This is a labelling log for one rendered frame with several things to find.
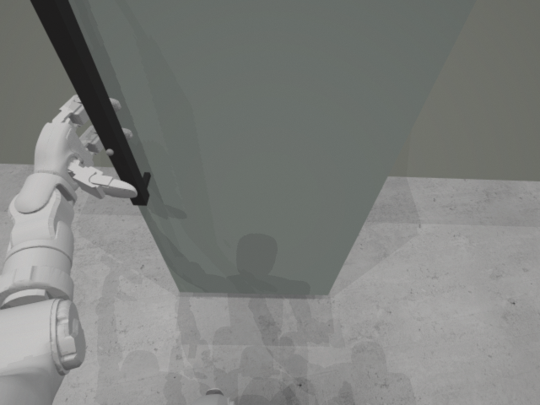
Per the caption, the fridge door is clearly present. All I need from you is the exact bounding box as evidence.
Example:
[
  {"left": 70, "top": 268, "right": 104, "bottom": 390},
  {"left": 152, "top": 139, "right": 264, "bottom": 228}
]
[{"left": 68, "top": 0, "right": 477, "bottom": 295}]

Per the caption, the left robot upper arm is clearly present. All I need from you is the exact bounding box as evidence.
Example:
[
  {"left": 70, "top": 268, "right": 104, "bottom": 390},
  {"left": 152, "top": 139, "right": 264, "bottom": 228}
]
[{"left": 0, "top": 298, "right": 86, "bottom": 405}]

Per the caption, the handle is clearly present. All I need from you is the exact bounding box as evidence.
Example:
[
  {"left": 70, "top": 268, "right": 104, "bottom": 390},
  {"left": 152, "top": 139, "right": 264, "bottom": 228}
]
[{"left": 30, "top": 0, "right": 151, "bottom": 206}]

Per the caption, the left robot hand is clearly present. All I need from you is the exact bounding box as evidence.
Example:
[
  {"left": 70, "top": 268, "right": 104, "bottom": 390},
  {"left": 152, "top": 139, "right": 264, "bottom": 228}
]
[{"left": 34, "top": 94, "right": 138, "bottom": 199}]

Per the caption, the robot left forearm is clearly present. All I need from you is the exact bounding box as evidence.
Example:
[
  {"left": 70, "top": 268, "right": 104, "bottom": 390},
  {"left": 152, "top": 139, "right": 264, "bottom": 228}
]
[{"left": 0, "top": 173, "right": 77, "bottom": 310}]

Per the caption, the left robot shin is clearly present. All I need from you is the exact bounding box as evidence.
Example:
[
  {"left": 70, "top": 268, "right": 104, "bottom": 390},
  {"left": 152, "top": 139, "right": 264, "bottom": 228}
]
[{"left": 206, "top": 388, "right": 224, "bottom": 396}]

